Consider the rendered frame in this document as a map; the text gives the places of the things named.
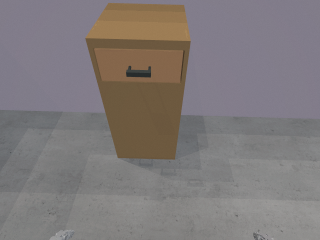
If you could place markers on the handle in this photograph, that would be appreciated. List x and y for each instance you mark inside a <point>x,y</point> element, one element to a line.
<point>138,73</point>

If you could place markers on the cabinet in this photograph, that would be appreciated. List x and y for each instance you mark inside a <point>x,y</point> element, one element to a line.
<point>143,117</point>

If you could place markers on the drawer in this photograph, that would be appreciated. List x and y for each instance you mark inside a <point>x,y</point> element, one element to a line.
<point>166,65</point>

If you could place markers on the robot left hand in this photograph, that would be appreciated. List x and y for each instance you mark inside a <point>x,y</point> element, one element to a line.
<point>63,235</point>

